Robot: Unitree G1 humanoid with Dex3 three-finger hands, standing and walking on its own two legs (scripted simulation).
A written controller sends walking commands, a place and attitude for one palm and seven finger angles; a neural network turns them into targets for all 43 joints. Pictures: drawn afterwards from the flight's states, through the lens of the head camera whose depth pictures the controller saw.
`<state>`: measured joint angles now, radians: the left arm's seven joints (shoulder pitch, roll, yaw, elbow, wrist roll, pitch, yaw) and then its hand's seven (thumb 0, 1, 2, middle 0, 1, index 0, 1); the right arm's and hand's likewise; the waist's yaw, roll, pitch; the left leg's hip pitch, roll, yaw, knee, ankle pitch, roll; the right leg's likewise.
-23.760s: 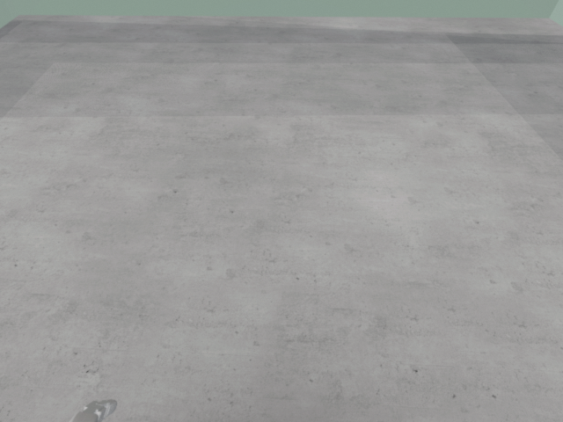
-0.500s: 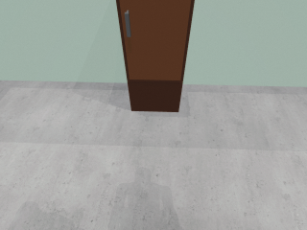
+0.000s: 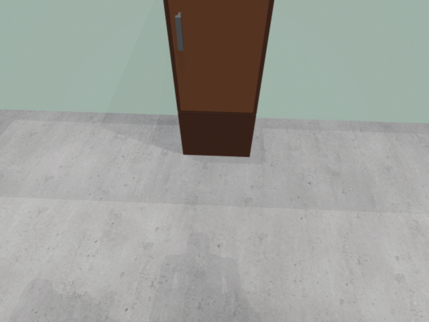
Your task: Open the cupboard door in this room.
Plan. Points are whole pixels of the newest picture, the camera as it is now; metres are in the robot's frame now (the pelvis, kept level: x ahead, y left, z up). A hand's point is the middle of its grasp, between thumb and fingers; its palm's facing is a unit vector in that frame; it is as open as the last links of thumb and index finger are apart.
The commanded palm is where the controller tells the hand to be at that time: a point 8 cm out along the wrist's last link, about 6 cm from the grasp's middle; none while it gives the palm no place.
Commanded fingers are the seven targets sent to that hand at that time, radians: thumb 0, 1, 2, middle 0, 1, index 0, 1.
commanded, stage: look at it before walking up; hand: left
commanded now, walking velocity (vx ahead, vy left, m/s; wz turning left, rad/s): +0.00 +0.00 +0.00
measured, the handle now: (180, 31) +1.15 +0.21 +0.03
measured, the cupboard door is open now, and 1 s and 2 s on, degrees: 0 0 0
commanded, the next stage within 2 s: walk to a spot facing it in 0.18 s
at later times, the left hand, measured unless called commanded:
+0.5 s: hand out of the picture -0.01 +0.18 -0.19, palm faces +0.09 -0.98 -0.15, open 7.3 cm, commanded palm none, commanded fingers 0.00 0.90 0.90 -0.20 -0.30 -0.20 -0.30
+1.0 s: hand (131, 256) +0.30 +0.24 -0.19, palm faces -0.09 -0.98 -0.15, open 7.3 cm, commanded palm none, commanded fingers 0.00 0.90 0.90 -0.20 -0.30 -0.20 -0.30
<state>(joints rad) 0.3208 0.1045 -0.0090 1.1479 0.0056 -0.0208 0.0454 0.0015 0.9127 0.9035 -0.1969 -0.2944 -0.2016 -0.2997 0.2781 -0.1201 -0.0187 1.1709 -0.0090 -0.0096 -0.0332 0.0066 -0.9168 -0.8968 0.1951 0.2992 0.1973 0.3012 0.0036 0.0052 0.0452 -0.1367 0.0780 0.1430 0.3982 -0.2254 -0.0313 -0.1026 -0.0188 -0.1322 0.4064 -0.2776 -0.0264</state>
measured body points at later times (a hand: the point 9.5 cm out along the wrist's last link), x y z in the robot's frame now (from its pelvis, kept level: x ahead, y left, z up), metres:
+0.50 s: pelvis +0.02 +0.02 -0.01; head +0.02 +0.03 +0.44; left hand -0.02 +0.23 -0.17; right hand -0.01 -0.20 -0.17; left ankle -0.01 +0.13 -0.74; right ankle -0.03 -0.09 -0.74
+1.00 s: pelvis +0.20 +0.07 -0.01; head +0.25 +0.08 +0.43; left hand +0.30 +0.29 -0.17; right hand +0.07 -0.09 -0.16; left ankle +0.05 +0.14 -0.74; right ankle +0.30 -0.04 -0.69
